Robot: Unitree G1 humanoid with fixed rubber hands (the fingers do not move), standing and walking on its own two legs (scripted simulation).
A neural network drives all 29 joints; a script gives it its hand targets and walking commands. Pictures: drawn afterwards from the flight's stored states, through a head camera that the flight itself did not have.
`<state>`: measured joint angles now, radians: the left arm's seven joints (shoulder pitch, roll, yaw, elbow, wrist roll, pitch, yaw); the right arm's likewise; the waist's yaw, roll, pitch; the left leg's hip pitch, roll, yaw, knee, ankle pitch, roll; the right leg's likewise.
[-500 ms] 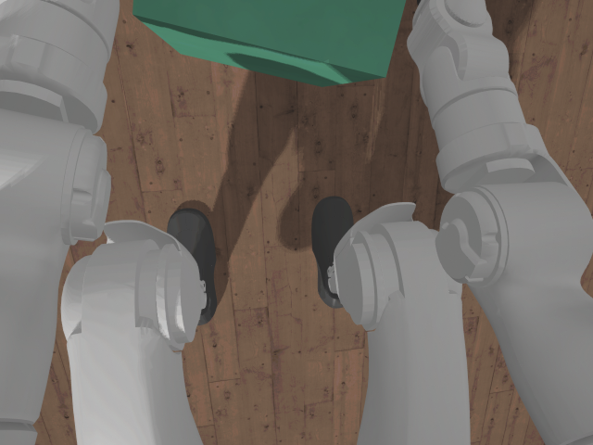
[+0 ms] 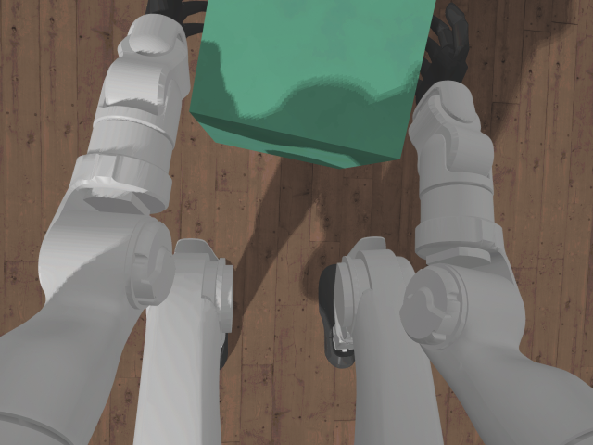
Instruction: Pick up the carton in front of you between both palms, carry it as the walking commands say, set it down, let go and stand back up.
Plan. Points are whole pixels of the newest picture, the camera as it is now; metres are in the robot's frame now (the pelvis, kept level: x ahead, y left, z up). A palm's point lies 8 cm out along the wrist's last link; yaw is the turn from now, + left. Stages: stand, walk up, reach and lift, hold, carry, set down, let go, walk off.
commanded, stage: reach and lift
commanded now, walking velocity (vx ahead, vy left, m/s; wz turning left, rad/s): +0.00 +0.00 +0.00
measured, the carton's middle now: (301, 71) +0.54 -0.01 -0.16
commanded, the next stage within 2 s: none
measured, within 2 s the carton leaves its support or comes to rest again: neither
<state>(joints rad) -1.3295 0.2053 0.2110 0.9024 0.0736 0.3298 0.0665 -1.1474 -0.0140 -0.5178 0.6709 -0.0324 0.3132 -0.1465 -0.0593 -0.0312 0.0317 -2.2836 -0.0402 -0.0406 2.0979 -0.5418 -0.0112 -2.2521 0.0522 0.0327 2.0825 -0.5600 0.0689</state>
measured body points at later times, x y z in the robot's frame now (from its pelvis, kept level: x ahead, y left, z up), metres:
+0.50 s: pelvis +0.00 +0.00 +0.12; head +0.26 +0.02 +0.49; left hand +0.52 +0.14 +0.06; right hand +0.49 -0.16 +0.07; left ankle +0.11 +0.12 -0.36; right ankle +0.11 -0.13 -0.36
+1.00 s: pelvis +0.05 +0.00 +0.26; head +0.19 +0.01 +0.69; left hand +0.46 +0.15 +0.22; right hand +0.45 -0.16 +0.23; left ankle +0.11 +0.12 -0.36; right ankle +0.11 -0.13 -0.36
